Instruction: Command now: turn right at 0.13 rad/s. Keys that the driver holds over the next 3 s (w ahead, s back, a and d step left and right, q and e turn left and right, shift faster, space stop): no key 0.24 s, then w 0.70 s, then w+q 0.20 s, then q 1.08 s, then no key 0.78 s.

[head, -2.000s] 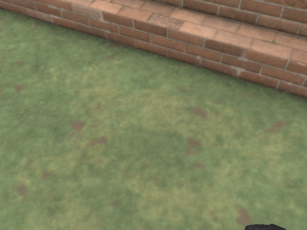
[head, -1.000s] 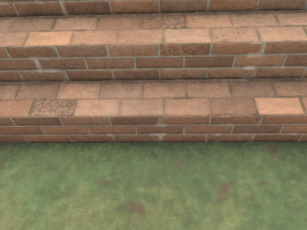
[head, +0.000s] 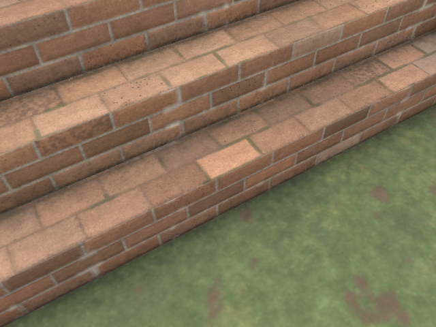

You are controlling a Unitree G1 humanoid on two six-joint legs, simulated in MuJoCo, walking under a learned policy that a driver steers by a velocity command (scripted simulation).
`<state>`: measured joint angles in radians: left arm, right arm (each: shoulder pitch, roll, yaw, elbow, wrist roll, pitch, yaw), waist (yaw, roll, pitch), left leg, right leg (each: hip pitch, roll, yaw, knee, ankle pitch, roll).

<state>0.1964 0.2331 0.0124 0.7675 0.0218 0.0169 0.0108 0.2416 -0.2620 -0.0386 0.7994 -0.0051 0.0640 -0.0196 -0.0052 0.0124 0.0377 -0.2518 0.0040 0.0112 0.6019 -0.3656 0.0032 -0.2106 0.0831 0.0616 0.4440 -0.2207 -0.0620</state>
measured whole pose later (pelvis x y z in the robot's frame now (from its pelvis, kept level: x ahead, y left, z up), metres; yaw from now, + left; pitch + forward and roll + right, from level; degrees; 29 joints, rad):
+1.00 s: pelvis +0.25 +0.01 -0.02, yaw +0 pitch +1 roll -1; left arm 0.46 0.21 0.02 1.12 0.02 -0.09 0.01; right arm 0.00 -0.22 -0.03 0.83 -0.03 -0.07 0.02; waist 0.04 0.00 0.06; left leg -0.46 -0.02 0.11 0.53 -0.10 0.11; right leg 0.13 0.03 -0.03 0.40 -0.48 -0.05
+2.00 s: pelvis +0.44 +0.02 +0.00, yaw +34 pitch +0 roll -2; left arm 0.16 0.30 0.06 0.85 0.03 0.03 0.02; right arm 0.24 -0.27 -0.06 0.84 -0.02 0.05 -0.01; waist 0.00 -0.03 0.05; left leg -0.22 -0.05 -0.06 0.48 -0.25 0.07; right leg -0.52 0.00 -0.01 1.00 -0.34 0.03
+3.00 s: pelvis +0.40 -0.02 +0.01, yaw +47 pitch -2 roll +0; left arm 0.23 0.24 0.00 1.06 0.01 -0.01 0.03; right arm 0.17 -0.23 0.01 1.10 0.00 -0.01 -0.03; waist 0.02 -0.02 0.04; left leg -0.08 -0.06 -0.06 0.34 -0.21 0.04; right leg -0.15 -0.01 0.02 0.35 -0.16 0.02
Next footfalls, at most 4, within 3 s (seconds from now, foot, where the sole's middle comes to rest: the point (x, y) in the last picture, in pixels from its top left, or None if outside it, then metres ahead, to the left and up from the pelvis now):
0.04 left None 0.03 0.12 -0.78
0.98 left None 0.41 0.08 -0.78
1.46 right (243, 282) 0.64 -0.04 -0.78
1.86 left None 0.43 0.11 -0.78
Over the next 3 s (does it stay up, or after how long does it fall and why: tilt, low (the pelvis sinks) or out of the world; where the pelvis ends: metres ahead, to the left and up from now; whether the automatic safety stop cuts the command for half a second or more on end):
stays up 0.40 -0.02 0.01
